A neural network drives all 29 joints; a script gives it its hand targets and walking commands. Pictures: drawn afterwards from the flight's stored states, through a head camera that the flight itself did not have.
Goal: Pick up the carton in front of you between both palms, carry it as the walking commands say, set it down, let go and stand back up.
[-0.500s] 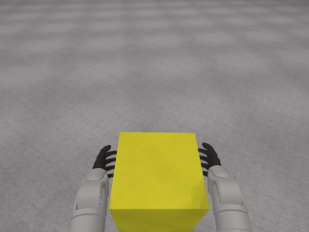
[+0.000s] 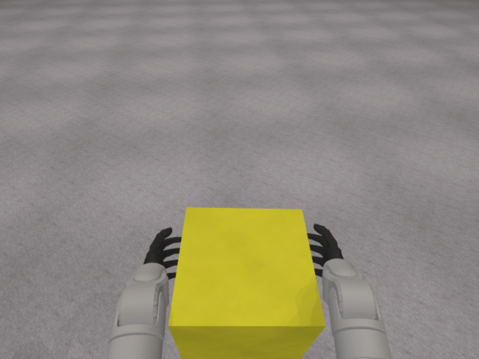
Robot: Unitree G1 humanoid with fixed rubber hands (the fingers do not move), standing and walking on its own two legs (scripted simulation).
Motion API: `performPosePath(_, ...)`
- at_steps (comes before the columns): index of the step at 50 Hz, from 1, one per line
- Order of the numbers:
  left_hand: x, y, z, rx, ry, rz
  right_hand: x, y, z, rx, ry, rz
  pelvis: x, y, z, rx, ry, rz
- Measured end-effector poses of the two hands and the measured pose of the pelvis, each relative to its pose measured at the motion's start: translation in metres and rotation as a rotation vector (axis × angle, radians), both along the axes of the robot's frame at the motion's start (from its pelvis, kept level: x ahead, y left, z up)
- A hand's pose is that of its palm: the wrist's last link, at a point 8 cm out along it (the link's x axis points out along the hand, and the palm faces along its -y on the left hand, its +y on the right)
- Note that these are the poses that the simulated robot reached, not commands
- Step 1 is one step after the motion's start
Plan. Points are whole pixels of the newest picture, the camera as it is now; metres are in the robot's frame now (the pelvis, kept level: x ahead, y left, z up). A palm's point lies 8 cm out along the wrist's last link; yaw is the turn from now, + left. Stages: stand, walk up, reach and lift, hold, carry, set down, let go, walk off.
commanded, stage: carry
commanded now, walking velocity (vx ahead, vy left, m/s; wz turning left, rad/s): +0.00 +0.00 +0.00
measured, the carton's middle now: (242, 291) +0.29 +0.00 -0.04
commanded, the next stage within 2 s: hold in 0.14 s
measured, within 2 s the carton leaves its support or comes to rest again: neither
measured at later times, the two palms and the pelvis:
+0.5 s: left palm (131, 295) +0.24 +0.18 +0.05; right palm (311, 258) +0.30 -0.12 +0.05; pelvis -0.01 -0.03 +0.01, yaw +11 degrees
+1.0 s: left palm (154, 281) +0.26 +0.14 +0.05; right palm (324, 248) +0.33 -0.15 +0.04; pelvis -0.01 -0.06 +0.01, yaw +13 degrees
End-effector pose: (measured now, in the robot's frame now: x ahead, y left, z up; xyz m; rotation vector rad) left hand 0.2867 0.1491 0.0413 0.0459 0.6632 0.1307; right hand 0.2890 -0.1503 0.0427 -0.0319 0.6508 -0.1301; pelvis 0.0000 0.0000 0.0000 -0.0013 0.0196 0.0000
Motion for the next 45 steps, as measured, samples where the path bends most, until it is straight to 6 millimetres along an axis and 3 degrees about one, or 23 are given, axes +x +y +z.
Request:
performPosePath(9,-0.004,0.003,-0.001,0.004,0.003,-0.004,-0.004,0.003,0.0,-0.003,0.0,0.001,-0.003,0.003,0.003,-0.009,-0.039,0.018)
performPosePath(13,-0.016,0.012,-0.001,0.018,0.011,0.027,-0.005,0.013,-0.002,-0.009,0.006,0.045,-0.005,0.0,0.009,-0.004,-0.094,0.088)
performPosePath(21,-0.043,0.033,0.003,0.015,0.005,0.176,0.011,0.038,0.002,-0.003,-0.001,0.187,-0.008,-0.016,0.013,0.008,-0.129,0.162)
performPosePath(36,-0.038,0.0,0.011,0.035,0.013,0.184,0.019,0.006,0.005,0.019,-0.001,0.193,-0.007,-0.052,0.014,0.013,-0.134,0.203)
performPosePath(45,-0.034,-0.005,0.012,0.033,0.015,0.199,0.028,0.002,0.007,0.04,-0.002,0.198,-0.005,-0.063,0.013,0.012,-0.132,0.213)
